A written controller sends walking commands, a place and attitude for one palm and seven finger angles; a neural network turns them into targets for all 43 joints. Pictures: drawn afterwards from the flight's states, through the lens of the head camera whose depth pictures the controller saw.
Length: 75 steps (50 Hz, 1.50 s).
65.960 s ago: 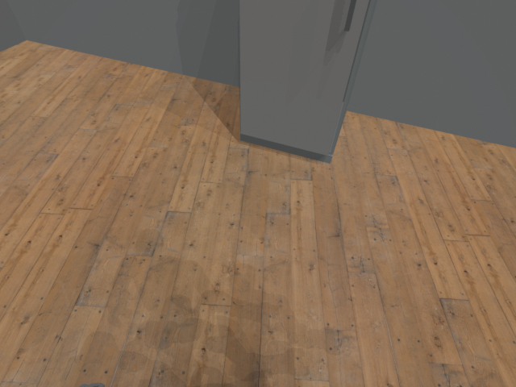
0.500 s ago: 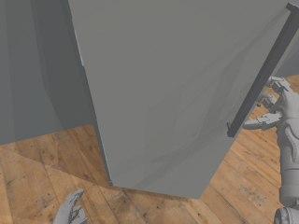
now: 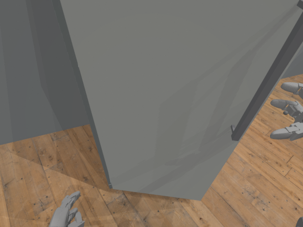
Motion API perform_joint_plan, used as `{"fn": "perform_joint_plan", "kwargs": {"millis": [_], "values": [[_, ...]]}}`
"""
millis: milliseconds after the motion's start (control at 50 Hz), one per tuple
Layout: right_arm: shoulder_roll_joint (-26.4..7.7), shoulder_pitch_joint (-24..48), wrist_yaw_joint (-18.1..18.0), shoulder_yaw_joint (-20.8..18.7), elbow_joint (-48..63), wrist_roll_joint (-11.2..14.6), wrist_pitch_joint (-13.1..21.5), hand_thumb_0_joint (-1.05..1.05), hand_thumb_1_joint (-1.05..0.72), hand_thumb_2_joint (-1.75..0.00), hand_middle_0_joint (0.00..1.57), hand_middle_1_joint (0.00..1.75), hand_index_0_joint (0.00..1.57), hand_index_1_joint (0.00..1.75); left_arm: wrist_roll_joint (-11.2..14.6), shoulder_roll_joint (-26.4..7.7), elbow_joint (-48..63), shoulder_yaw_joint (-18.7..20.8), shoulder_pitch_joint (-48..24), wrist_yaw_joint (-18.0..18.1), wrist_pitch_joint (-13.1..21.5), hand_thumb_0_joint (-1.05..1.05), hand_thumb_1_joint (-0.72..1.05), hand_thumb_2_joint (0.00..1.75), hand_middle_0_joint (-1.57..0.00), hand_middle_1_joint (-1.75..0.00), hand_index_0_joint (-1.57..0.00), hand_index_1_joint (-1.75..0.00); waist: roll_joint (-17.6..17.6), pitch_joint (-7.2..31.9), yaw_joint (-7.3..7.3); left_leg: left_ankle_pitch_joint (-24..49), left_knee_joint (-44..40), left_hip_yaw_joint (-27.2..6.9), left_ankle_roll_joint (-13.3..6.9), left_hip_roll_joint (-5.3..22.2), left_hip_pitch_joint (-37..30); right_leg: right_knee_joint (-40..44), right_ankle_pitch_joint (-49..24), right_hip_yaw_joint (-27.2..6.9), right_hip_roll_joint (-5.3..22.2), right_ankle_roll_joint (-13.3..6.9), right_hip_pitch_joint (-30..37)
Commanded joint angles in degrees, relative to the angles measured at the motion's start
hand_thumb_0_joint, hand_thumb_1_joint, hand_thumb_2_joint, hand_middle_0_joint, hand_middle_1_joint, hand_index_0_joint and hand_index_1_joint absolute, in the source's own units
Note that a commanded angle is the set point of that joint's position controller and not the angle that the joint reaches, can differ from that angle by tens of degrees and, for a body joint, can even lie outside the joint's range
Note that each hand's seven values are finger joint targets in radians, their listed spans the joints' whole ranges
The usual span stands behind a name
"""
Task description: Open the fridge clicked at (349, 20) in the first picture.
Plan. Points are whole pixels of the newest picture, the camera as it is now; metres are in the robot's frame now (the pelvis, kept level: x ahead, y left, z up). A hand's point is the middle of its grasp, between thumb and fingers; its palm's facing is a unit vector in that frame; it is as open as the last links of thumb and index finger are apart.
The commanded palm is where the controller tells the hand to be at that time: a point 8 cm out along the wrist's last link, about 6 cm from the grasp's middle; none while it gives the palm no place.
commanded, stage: slip the hand off the handle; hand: right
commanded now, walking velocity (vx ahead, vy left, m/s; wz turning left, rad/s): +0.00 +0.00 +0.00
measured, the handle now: (260, 87) +0.42 -0.24 +0.20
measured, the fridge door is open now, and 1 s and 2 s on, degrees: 27 27 27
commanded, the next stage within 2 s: draw the hand back to the body in 0.94 s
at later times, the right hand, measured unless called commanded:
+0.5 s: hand out of the picture +0.32 -0.32 +0.17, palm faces +0.15 +0.99 -0.05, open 14.7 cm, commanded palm +0.27 -0.36 +0.18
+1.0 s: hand out of the picture +0.23 -0.32 +0.17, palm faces +0.19 +0.98 -0.08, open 14.7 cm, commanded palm +0.20 -0.36 +0.18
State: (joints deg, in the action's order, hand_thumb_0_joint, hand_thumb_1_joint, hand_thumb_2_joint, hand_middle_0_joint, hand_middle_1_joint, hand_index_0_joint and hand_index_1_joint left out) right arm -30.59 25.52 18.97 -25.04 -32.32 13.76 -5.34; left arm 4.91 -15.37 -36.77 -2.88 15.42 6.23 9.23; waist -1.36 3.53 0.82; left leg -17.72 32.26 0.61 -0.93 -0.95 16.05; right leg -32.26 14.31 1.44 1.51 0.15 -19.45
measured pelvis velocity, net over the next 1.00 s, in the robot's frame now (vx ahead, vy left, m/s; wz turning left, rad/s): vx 0.00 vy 0.00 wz -0.04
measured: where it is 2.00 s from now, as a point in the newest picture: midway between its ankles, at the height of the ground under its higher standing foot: outside the picture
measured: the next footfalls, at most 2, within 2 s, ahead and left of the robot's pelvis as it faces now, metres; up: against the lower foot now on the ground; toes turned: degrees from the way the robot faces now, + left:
none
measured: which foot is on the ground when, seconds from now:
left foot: down 0.00-1.00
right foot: down 0.00-1.00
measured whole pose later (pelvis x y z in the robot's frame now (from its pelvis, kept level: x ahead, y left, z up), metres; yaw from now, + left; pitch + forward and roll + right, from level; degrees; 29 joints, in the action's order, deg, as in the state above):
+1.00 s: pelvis +0.00 +0.00 +0.00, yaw -2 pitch -3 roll +1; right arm -29.5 -1.7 24.7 -29.9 -5.9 21.4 -10.1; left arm 5.3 -15.0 -34.6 -4.5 12.0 8.2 9.9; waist -2.6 4.1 -3.1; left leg -17.8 30.2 2.7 -0.7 -0.5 9.9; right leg -32.2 14.6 -0.6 0.9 0.0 -15.1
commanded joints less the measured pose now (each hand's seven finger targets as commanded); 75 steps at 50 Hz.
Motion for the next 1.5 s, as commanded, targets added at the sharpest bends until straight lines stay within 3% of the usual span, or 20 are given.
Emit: {"fn": "perform_joint_plan", "kwargs": {"millis": [0, 140, 220, 320, 340, 420, 440, 520, 540, 560, 620, 700, 920, 940, 1020, 1060, 1160, 1220, 1340, 1480], "values": [[-19.3, 22.2, 2.0, -4.6, 14.2, 1.4, 3.6, 0.0, 0.55, -0.2, 0.25, 1.15, 0.25, 1.15, 0.5, -8.0, 8.9, 3.3, -4.4, 0.9, 2.6, 0.0, 0.9, 0.9, -0.2, -0.3, -0.2, -0.3, -4.9, 13.4, -0.29, 16.1, -4.8, 0.1, 0.1, 0.4, 0.8, 2.1, -12.4, -1.0, -0.7, -2.6, 11.7], [-18.4, 23.2, 3.7, -3.1, 13.3, 2.6, 3.5, 0.0, 0.55, -0.2, 0.25, 1.15, 0.25, 1.15, 0.6, -8.4, 8.6, 3.2, -3.9, 1.8, 1.9, 0.0, 0.9, 0.9, -0.2, -0.3, -0.2, -0.3, -4.8, 12.8, 0.71, 15.3, -5.4, 0.7, -0.3, 0.2, 2.6, 2.0, -12.8, -2.4, -0.5, -2.6, 13.6], [-21.6, 20.1, 4.1, -6.3, 12.4, 2.5, 3.7, 0.0, 0.55, -0.2, 0.25, 1.15, 0.25, 1.15, 0.4, -8.5, 8.6, 3.2, -3.7, 1.7, 1.2, 0.0, 0.9, 0.9, -0.2, -0.3, -0.2, -0.3, -4.3, 13.7, -0.64, 16.6, -5.4, 0.9, -0.6, 0.3, 1.0, 2.4, -14.8, -2.8, -0.3, -2.4, 13.7], [-19.6, 9.3, 5.1, -7.2, 17.9, 4.2, 2.4, 0.0, 0.55, -0.2, 0.25, 1.15, 0.25, 1.15, 0.7, -7.9, 11.4, 3.0, -5.6, 0.9, 0.4, 0.0, 0.9, 0.9, -0.2, -0.3, -0.2, -0.3, -4.1, 14.2, -2.44, 20.1, -5.0, 1.3, -0.6, 0.4, -2.0, 2.7, -18.3, -2.3, -0.3, -2.4, 13.6], [-18.7, 7.9, 5.1, -7.3, 19.1, 4.9, 1.8, 0.0, 0.55, -0.2, 0.25, 1.15, 0.25, 1.15, 0.8, -7.8, 11.9, 3.1, -5.9, 0.7, 0.5, 0.0, 0.9, 0.9, -0.2, -0.3, -0.2, -0.3, -3.8, 13.9, -2.08, 20.2, -4.9, 1.5, -0.4, 0.2, -1.4, 2.8, -18.2, -2.5, -0.3, -2.4, 13.6], [-22.0, 1.7, 4.6, -12.1, 25.2, 5.7, 1.1, 0.0, 0.55, -0.2, 0.25, 1.15, 0.25, 1.15, 0.7, -7.5, 12.7, 2.8, -7.2, 0.6, 0.2, 0.0, 0.9, 0.9, -0.2, -0.3, -0.2, -0.3, -4.1, 12.6, -3.45, 19.7, -5.5, 1.6, -0.5, 0.0, -2.7, 3.4, -17.8, -2.2, -0.2, -2.2, 13.2], [-19.1, 1.3, 4.7, -10.2, 26.2, 6.2, 0.6, 0.0, 0.55, -0.2, 0.25, 1.15, 0.25, 1.15, 0.7, -7.3, 13.2, 2.8, -7.7, 0.6, 0.4, 0.0, 0.9, 0.9, -0.2, -0.3, -0.2, -0.3, -4.3, 12.4, -2.7, 19.5, -5.3, 1.7, -0.4, -0.1, -1.9, 3.5, -17.2, -2.0, -0.5, -2.3, 13.4], [-18.7, 2.1, 4.4, -9.6, 29.6, 6.2, 0.1, 0.0, 0.55, -0.2, 0.25, 1.15, 0.25, 1.15, 0.7, -7.1, 12.3, 2.4, -8.5, 1.4, 0.7, 0.0, 0.9, 0.9, -0.2, -0.3, -0.2, -0.3, -5.2, 9.4, -2.29, 15.0, -6.6, 1.6, -0.3, -0.2, -0.3, 4.1, -13.0, -2.3, -0.4, -2.2, 13.6], [-17.0, 1.9, 4.6, -8.5, 30.5, 6.7, 0.1, 0.0, 0.55, -0.2, 0.25, 1.15, 0.25, 1.15, 0.6, -7.1, 12.5, 2.6, -8.6, 1.6, 1.1, 0.0, 0.9, 0.9, -0.2, -0.3, -0.2, -0.3, -6.7, 10.3, -1.74, 15.3, -6.4, 1.5, -0.3, -0.2, -0.1, 3.9, -13.0, -2.4, -0.7, -2.3, 14.4], [-18.5, 1.3, 4.6, -9.6, 32.5, 6.7, 0.2, 0.0, 0.55, -0.2, 0.25, 1.15, 0.25, 1.15, 0.7, -7.1, 12.5, 2.6, -8.7, 1.7, 1.4, 0.0, 0.9, 0.9, -0.2, -0.3, -0.2, -0.3, -6.9, 11.2, -2.09, 15.5, -6.3, 1.6, -0.4, -0.2, -0.6, 3.9, -13.5, -2.8, -0.7, -2.2, 15.1], [-15.2, 0.1, 4.6, -6.8, 34.1, 6.9, 0.3, 0.0, 0.55, -0.2, 0.25, 1.15, 0.25, 1.15, 0.6, -6.4, 11.7, 2.0, -9.9, 2.2, 1.9, 0.0, 0.9, 0.9, -0.2, -0.3, -0.2, -0.3, -5.8, 8.7, -1.84, 13.4, -7.3, 1.6, -0.3, -0.2, 0.2, 4.3, -11.1, -2.8, -0.5, -2.3, 15.2], [-17.4, -5.3, 4.9, -10.4, 34.5, 7.7, -0.7, 0.0, 0.55, -0.2, 0.25, 1.15, 0.25, 1.15, 0.5, -6.9, 11.7, 2.2, -10.3, 2.3, 2.7, 0.0, 0.9, 0.9, -0.2, -0.3, -0.2, -0.3, -4.5, 8.7, -2.71, 12.8, -6.9, 2.0, -0.1, -0.1, -0.8, 4.8, -10.2, -3.3, -0.8, -2.1, 13.9], [-16.8, -13.4, 5.2, -11.7, 38.3, 9.1, -1.2, 0.0, 0.55, -0.2, 0.25, 1.15, 0.25, 1.15, 0.6, -6.5, 11.5, 1.6, -12.1, 2.5, 4.2, 0.0, 0.9, 0.9, -0.2, -0.3, -0.2, -0.3, -4.5, 4.6, -3.36, 7.8, -8.7, 1.1, 0.2, 0.0, 0.1, 4.5, -5.7, -3.0, -1.0, -2.1, 12.2], [-15.7, -12.5, 5.5, -10.6, 37.9, 9.3, -1.3, 0.0, 0.55, -0.2, 0.25, 1.15, 0.25, 1.15, 0.5, -6.8, 11.4, 1.6, -11.6, 2.6, 4.5, 0.0, 0.9, 0.9, -0.2, -0.3, -0.2, -0.3, -3.9, 4.3, -2.54, 7.2, -8.6, 1.2, 0.4, 0.1, 0.9, 4.5, -4.9, -3.1, -1.1, -2.2, 11.7], [-18.4, -5.8, 5.3, -10.9, 34.7, 8.6, -0.8, 0.0, 0.55, -0.2, 0.25, 1.15, 0.25, 1.15, 0.6, -7.2, 9.7, 1.5, -11.7, 3.5, 5.1, 0.0, 0.9, 0.9, -0.2, -0.3, -0.2, -0.3, -4.3, 1.4, -1.96, 1.2, -9.9, 0.0, 0.6, 0.3, 3.2, 4.4, -0.1, -3.6, -1.0, -2.0, 10.6], [-17.3, -4.1, 7.6, -7.4, 33.7, 8.2, -0.2, 0.0, 0.55, -0.2, 0.25, 1.15, 0.25, 1.15, 0.8, -7.6, 9.9, 1.4, -11.3, 3.6, 5.6, 0.0, 0.9, 0.9, -0.2, -0.3, -0.2, -0.3, -4.7, 2.4, -0.92, 0.8, -9.3, 0.1, 0.7, 0.5, 2.8, 4.6, 0.4, -3.9, -1.4, -2.2, 11.2], [-18.2, -9.2, 9.8, -10.0, 36.6, 9.8, 1.5, 0.0, 0.55, -0.2, 0.25, 1.15, 0.25, 1.15, 0.8, -6.9, 11.3, 1.3, -12.1, 2.9, 6.9, 0.0, 0.9, 0.9, -0.2, -0.3, -0.2, -0.3, -5.4, 7.4, -2.87, 3.9, -8.2, 0.0, 0.3, 0.8, -0.3, 3.6, -2.8, -3.9, -1.4, -2.2, 11.8], [-19.0, -17.6, 8.8, -14.1, 34.3, 10.9, 0.9, 0.0, 0.55, -0.2, 0.25, 1.15, 0.25, 1.15, 0.7, -7.0, 11.3, 1.5, -11.9, 2.0, 7.3, 0.0, 0.9, 0.9, -0.2, -0.3, -0.2, -0.3, -2.0, 5.2, -4.36, 5.3, -8.5, -0.1, 0.6, 0.7, -0.6, 3.1, -4.2, -3.6, -1.1, -2.1, 9.5], [-15.9, -22.9, 7.0, -13.5, 41.2, 11.7, -0.7, 0.0, 0.55, -0.2, 0.25, 1.15, 0.25, 1.15, 0.8, -7.0, 12.5, 2.0, -11.4, 1.5, 7.8, 0.0, 0.9, 0.9, -0.2, -0.3, -0.2, -0.3, -3.1, 4.4, -3.96, 4.7, -7.9, 0.2, 0.9, 0.9, 1.0, 2.9, -3.7, -2.9, -1.0, -2.0, 9.2], [-13.1, -20.7, 5.7, -9.9, 48.6, 11.1, 0.0, 0.0, 0.48, -0.24, 0.25, 1.11, 0.25, 1.11, 0.6, -6.7, 11.6, 1.5, -11.3, 2.4, 9.5, 0.0, 0.9, 0.9, -0.2, -0.3, -0.2, -0.3, -5.1, 3.5, -3.18, 2.5, -7.6, 1.2, 0.8, 0.2, 2.7, 3.9, -1.1, -3.8, -0.9, -2.1, 11.3]]}}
